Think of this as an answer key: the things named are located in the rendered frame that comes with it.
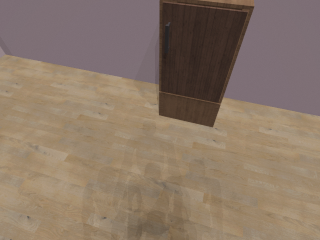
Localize cupboard door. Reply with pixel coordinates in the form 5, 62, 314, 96
161, 1, 248, 103

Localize handle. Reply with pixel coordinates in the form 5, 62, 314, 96
164, 22, 171, 54

